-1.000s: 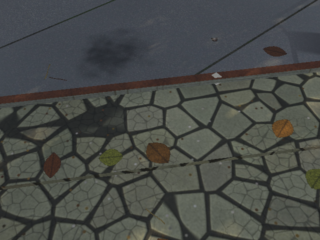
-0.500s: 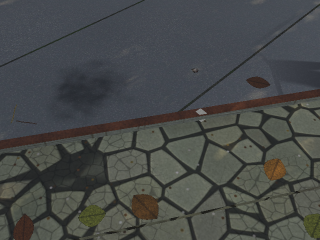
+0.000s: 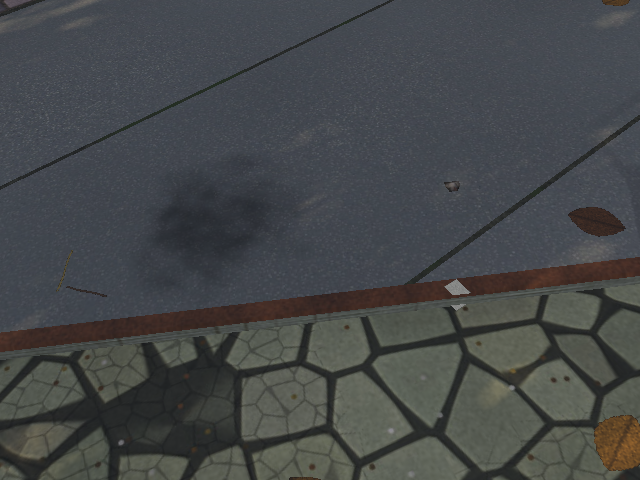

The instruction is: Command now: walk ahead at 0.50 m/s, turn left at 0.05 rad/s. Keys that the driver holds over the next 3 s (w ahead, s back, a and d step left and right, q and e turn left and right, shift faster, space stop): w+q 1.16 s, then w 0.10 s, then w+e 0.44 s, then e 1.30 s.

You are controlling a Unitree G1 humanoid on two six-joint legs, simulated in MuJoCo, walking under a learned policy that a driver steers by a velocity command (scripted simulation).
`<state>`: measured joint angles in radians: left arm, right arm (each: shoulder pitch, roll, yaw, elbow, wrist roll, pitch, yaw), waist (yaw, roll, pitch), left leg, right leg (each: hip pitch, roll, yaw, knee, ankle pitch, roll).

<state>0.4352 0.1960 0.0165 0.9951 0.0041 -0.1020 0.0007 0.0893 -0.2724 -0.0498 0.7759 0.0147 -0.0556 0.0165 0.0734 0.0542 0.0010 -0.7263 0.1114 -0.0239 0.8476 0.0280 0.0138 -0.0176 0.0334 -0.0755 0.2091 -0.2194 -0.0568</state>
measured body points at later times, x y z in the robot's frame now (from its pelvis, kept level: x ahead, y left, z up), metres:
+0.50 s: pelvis +0.28 +0.05 +0.01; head +0.31 +0.06 +0.46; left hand +0.43 +0.35 -0.08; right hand +0.39 -0.21 -0.12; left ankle +0.29 +0.14 -0.74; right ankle +0.43 -0.10 -0.67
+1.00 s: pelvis +0.50 +0.07 +0.02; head +0.52 +0.09 +0.47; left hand +0.37 +0.33 -0.10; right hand +0.81 -0.04 -0.06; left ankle +0.55 +0.29 -0.65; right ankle +0.51 -0.06 -0.72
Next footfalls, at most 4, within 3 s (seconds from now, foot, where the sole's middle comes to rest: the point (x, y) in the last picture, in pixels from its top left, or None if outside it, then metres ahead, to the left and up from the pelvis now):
0.18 left None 0.34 0.14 -0.76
0.66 right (401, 458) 0.54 -0.05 -0.76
1.18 left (226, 406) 0.64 0.34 -0.76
1.72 right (228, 261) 1.02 0.39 -0.72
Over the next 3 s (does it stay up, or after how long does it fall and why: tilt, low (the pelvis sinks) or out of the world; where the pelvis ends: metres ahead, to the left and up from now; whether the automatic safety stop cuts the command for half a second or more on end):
stays up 0.95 0.47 0.05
